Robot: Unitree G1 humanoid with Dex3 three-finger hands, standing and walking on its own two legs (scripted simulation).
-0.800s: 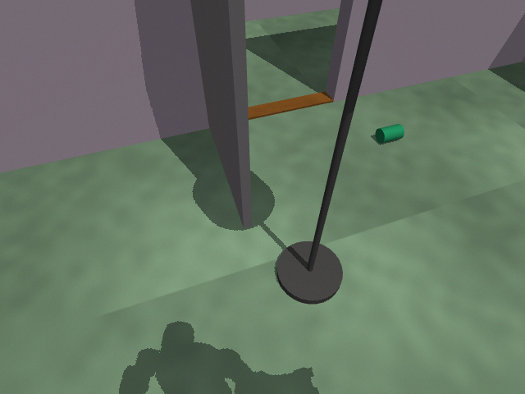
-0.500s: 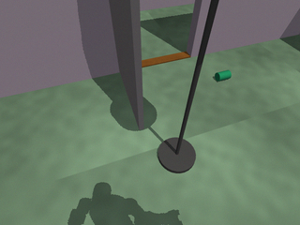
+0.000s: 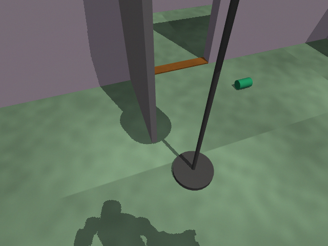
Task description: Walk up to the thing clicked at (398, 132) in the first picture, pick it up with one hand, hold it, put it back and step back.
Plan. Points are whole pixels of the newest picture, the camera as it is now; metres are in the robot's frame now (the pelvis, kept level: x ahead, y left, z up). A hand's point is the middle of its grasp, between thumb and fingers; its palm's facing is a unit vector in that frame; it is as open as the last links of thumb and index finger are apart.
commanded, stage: stand
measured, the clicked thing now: (243, 83) +1.58 -0.75 -0.74
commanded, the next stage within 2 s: walk up in 0.32 s
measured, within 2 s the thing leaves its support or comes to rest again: neither
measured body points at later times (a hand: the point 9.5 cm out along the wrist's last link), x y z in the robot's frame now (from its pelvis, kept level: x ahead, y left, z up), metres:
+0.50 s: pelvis -0.01 +0.03 -0.01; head +0.04 +0.02 +0.44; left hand +0.09 +0.33 -0.13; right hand +0.08 -0.31 -0.12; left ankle +0.00 +0.16 -0.72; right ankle -0.01 -0.11 -0.75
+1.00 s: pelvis -0.02 +0.08 -0.01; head +0.02 +0.05 +0.43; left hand +0.29 +0.25 -0.11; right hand -0.20 -0.21 -0.11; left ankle +0.04 +0.16 -0.75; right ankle -0.11 -0.03 -0.73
